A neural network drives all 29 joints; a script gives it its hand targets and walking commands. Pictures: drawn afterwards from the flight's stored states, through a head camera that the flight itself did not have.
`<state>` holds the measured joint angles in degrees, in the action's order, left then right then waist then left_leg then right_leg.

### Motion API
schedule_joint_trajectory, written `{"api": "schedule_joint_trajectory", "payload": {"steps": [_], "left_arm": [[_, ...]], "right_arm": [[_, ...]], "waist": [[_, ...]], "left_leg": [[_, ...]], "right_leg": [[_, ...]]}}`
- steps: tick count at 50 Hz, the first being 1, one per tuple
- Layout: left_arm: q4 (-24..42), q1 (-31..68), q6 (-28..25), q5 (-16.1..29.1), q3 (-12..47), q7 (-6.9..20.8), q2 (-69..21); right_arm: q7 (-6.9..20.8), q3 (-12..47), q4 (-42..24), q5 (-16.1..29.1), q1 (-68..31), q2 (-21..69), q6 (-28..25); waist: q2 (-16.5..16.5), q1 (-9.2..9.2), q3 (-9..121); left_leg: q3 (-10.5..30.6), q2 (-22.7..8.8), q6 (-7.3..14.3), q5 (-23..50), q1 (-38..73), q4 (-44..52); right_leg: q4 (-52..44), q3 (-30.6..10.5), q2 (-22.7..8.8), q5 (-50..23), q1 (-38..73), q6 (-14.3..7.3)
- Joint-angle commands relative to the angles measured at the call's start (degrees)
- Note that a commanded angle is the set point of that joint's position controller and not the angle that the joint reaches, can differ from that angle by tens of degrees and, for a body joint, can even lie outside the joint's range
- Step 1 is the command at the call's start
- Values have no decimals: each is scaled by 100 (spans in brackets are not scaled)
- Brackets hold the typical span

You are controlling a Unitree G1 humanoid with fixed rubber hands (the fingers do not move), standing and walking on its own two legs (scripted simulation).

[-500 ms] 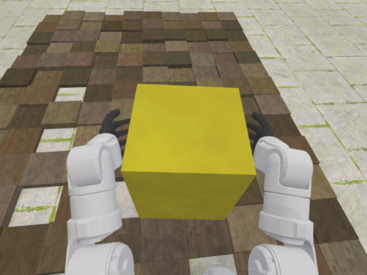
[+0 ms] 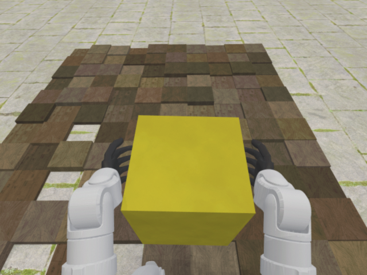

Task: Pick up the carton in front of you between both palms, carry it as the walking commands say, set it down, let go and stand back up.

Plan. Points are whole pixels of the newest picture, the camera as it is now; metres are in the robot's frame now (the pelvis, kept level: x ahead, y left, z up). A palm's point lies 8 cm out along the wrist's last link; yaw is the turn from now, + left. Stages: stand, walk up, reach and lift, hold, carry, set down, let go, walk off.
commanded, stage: carry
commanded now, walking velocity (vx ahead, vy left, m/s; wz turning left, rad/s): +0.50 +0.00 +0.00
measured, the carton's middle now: (186, 185) +0.32 +0.02 +0.04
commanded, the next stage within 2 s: none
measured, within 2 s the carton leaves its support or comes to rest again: neither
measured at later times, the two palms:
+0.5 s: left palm (151, 63) +0.67 +0.14 +0.15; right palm (252, 64) +0.67 -0.16 +0.15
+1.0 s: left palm (159, 15) +1.01 +0.16 +0.18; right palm (235, 13) +1.02 -0.14 +0.18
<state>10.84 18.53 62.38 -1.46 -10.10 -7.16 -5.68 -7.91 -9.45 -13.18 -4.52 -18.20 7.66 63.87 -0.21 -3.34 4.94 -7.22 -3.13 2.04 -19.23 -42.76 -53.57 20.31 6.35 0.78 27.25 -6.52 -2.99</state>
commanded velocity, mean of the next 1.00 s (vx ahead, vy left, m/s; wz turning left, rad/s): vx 0.50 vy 0.00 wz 0.00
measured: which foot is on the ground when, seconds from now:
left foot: up 0.00-0.06, down 0.08-0.56, up 0.58-1.00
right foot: down 0.00-0.12, up 0.14-0.50, down 0.52-1.00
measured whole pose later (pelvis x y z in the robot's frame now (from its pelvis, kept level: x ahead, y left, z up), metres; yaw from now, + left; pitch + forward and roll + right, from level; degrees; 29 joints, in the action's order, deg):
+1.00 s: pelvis +0.67 +0.00 +0.00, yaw -1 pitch +4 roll -3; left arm 10.2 34.1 68.3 0.2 -11.3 -9.7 -2.5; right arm -9.6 -12.8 -12.4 -0.5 -33.1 2.4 69.3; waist -1.7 -2.2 3.9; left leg -6.0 -2.1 3.4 4.6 -28.5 -25.4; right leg 32.7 6.9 1.3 32.1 -2.6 -0.5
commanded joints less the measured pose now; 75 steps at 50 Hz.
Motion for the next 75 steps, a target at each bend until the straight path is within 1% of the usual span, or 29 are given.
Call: {"api": "schedule_joint_trajectory", "payload": {"steps": [1, 4, 5, 6, 7, 9, 10, 15, 23, 26, 27, 28, 29, 31, 32, 40, 46, 48, 50, 51, 52, 53, 54, 55, 57, 65, 72, 74, 75], "left_arm": [[56, 3696, 23, 1719, 3817, 596, -3937], [-398, 3790, 72, 1425, 3380, 408, -3834], [-446, 3865, 77, 1262, 3231, 359, -3842], [-514, 3859, 133, 1141, 3046, 330, -3873], [-666, 3945, 165, 1047, 2921, 278, -3863], [-809, 3955, 162, 896, 2732, 257, -4174], [-798, 4073, 141, 864, 2733, 266, -4350], [-476, 4534, 73, 1002, 3071, 299, -4654], [-656, 4269, 289, 1156, 3186, 401, -4489], [-790, 4290, 270, 1233, 3220, 476, -4643], [-829, 4084, 259, 1217, 3195, 493, -4658], [-752, 4231, 208, 1237, 3244, 476, -4587], [-641, 4113, 194, 1338, 3304, 489, -4855], [42, 4531, 118, 1639, 3614, 579, -5234], [343, 4764, 71, 1775, 3768, 622, -5384], [882, 4186, 92, 2004, 4096, 680, -4656], [560, 4486, 432, 1890, 3632, 412, -3648], [296, 4634, 589, 1758, 3406, 268, -3401], [105, 4988, 752, 1695, 3227, 152, -3291], [-3, 5203, 826, 1649, 3068, 90, -3192], [-246, 5358, 935, 1656, 2973, 20, -3258], [-243, 5559, 996, 1651, 2820, -49, -3194], [-209, 5920, 1023, 1668, 2745, -95, -3334], [-207, 6222, 1023, 1681, 2667, -117, -3554], [-366, 6308, 1003, 1627, 2585, -93, -4016], [-825, 5116, 768, 1201, 3036, 318, -5397], [-282, 4063, 302, 1280, 3823, 626, -5716], [191, 3690, 205, 1304, 4020, 670, -5673], [309, 3332, 169, 1302, 4036, 698, -5621]], "right_arm": [[329, 3468, 319, 1245, -3395, 3714, -101], [267, 3126, 768, 1227, -3462, 3584, -46], [279, 3097, 817, 1278, -3581, 3632, -52], [290, 3079, 997, 1364, -3748, 3739, -47], [326, 3171, 1033, 1542, -3859, 3973, -2], [439, 3441, 898, 1903, -4487, 4509, -61], [495, 3563, 772, 2070, -4886, 4764, -101], [611, 3750, 550, 2472, -5336, 5060, -152], [514, 3205, 1113, 1770, -4255, 4507, 63], [527, 3213, 1116, 1667, -4276, 4600, 69], [533, 3282, 1043, 1689, -4312, 4638, 77], [557, 3354, 865, 1755, -4362, 4787, 93], [566, 3477, 669, 1840, -4555, 4876, 84], [590, 3627, 396, 1960, -4708, 5209, 8], [600, 3669, 270, 1966, -4683, 5298, -29], [423, 3867, -402, 1688, -4029, 4465, -47], [266, 3434, -397, 1781, -4446, 3439, 352], [194, 3093, -157, 1740, -4562, 3039, 520], [124, 2732, 248, 1695, -4593, 2733, 653], [101, 2531, 418, 1675, -4613, 2615, 714], [50, 2337, 694, 1633, -4929, 2440, 767], [25, 2294, 823, 1688, -5097, 2565, 798], [45, 2250, 729, 1800, -5430, 2713, 816], [89, 2299, 606, 1961, -5823, 3041, 823], [203, 2476, 435, 2200, -6350, 3657, 797], [659, 2826, 796, 1838, -5260, 4990, 627], [929, 3625, 330, 1854, -4172, 5367, 137], [946, 3898, -65, 1863, -3763, 5348, 53], [980, 4043, -278, 1894, -3676, 5307, 32]], "waist": [[852, 186, 1160], [576, 932, 1928], [-318, 1012, 2193], [-1808, 798, 1957], [-1092, 629, 2058], [-32, 667, 1741], [72, 612, 1700], [-449, 595, 1777], [-780, 780, 1442], [-674, 411, 1843], [-125, 158, 2477], [1612, 81, 3018], [1724, 22, 2709], [406, 2, 2544], [205, 48, 2390], [751, 45, 2054], [772, -133, 1475], [654, 78, 1478], [54, 640, 1942], [-539, 664, 2135], [-1733, 350, 2372], [-2065, 661, 2529], [-1673, 665, 2223], [-990, 672, 2076], [-445, 545, 2110], [-534, 649, 1991], [-982, 575, 1836], [-906, 108, 2605], [-142, 36, 2910]], "left_leg": [[-478, 299, 188, 481, 986, 900], [-844, 810, 342, 358, 3828, 1887], [958, 1, 665, -682, 4984, 2393], [4130, -1553, 1433, 50, 5114, 3533], [4076, -1623, 1607, 204, 5015, 3475], [3250, -1570, 1377, 792, 4162, 3376], [2927, -1474, 1209, 671, 3943, 3465], [1711, -1186, 1092, 1365, 4027, 3662], [565, -771, 681, 3345, 4848, 3167], [16, -625, 155, 4099, 4297, 1845], [-120, -446, -103, 2605, 3212, 473], [28, 366, -343, 882, 1148, -1205], [503, 562, -243, -850, 103, -1878], [864, 95, -63, -503, -155, -2023], [904, -90, -60, -219, -37, -1605], [288, 52, -228, 743, 294, 922], [312, 52, 123, 2687, 853, 2588], [141, 116, 248, 2712, 1658, 2836], [-241, 345, 101, 2212, 3639, 2969], [533, -292, -70, 2481, 4779, 2272], [2685, -1611, 483, 3285, 5743, 2105], [3914, -1818, 1170, 1683, 6046, 2823], [3881, -1729, 1232, 1123, 5787, 3106], [3534, -1586, 1149, 1267, 5464, 3049], [2817, -1429, 1020, 1893, 4872, 3054], [1330, -838, 732, 4168, 5274, 3110], [302, -413, 244, 7275, 5215, 2463], [11, -466, -60, 6309, 4153, 709], [196, -257, -113, 3445, 2827, -292]], "right_leg": [[-430, -602, -1300, -3569, 274, -573], [2125, 150, -1088, -5343, -523, -237], [3817, 86, -516, -3991, -2003, -38], [5604, -151, 542, -307, -3418, 184], [6283, -918, 102, -128, -3571, -6], [5878, -917, -353, -375, -3605, -32], [5463, -916, -460, -487, -3527, -3], [3840, -525, -554, -1228, -3452, 187], [1040, 252, -120, -2271, -2903, 184], [299, 618, 141, -2431, -726, 24], [514, -711, -849, -2007, 834, -221], [290, -3326, -2158, -1838, 2483, -1061], [-18, -3831, -2224, -2518, 2633, -1161], [293, -2743, -2044, -3581, 2268, -960], [207, -2324, -1932, -3664, 1891, -801], [12, -839, -1301, -4160, 1530, -687], [450, -442, -1068, -4083, 1477, -466], [985, -413, -1100, -4536, 1302, -391], [2820, 64, -731, -4242, 484, -107], [4098, -41, -517, -2229, -802, -2], [5118, -346, 4, 414, -2282, 144], [6077, -560, 307, 598, -3336, 166], [6351, -665, 104, 424, -3830, 84], [6362, -685, -50, 176, -3951, 68], [6002, -697, -356, -212, -3838, 91], [4372, -93, -474, -1237, -4595, 319], [1005, 1085, 529, -2936, -2087, 23], [301, 665, 179, -3379, 496, -142], [669, -962, -1015, -3761, 1897, -367]]}}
